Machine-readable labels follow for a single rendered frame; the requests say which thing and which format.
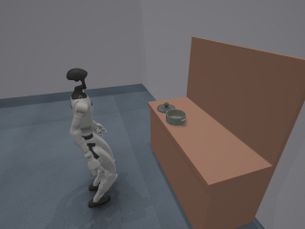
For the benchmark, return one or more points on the robot right forearm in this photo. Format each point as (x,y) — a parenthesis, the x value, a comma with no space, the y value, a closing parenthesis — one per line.
(79,140)

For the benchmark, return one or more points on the right robot hand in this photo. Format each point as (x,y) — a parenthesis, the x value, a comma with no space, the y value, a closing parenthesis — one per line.
(94,164)

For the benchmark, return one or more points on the left robot hand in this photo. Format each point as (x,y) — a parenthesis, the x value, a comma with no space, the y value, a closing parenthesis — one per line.
(98,127)

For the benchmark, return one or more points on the robot right shin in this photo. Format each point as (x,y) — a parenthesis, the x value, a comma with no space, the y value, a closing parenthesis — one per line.
(105,184)

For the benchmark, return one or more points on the lid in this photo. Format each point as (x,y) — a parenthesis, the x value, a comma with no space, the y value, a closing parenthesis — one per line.
(161,108)

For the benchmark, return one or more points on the robot left shin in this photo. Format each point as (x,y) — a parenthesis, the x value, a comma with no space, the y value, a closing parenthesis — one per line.
(99,176)

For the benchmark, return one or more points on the pot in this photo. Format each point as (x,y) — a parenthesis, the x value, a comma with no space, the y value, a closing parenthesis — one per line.
(175,117)

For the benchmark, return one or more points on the robot shin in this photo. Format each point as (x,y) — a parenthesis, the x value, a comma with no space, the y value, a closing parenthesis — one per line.
(105,184)
(99,176)

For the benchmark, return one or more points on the table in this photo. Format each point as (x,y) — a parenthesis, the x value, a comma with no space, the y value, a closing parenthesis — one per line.
(241,106)

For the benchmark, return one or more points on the right robot upper arm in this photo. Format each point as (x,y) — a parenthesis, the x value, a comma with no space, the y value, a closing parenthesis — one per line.
(80,110)

